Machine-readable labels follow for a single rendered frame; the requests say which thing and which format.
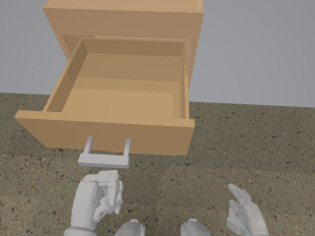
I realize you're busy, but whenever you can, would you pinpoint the handle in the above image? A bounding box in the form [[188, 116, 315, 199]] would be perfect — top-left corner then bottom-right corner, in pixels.
[[78, 137, 131, 169]]

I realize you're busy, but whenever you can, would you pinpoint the cabinet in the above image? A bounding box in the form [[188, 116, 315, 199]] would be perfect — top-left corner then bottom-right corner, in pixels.
[[42, 0, 204, 156]]

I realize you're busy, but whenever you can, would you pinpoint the right robot thigh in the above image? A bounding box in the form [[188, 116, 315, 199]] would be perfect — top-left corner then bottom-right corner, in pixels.
[[180, 221, 213, 236]]

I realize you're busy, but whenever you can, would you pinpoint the robot left hand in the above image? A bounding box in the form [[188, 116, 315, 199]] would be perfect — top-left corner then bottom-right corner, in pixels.
[[70, 170, 123, 230]]

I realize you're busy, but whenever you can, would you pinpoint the robot right shin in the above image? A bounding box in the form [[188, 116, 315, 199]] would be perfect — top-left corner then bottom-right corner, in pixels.
[[188, 218, 198, 222]]

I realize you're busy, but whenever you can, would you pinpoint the drawer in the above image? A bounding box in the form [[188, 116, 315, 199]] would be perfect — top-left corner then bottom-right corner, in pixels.
[[14, 37, 195, 155]]

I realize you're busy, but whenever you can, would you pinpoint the robot right hand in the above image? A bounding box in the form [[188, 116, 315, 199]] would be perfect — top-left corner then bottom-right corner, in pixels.
[[226, 183, 269, 236]]

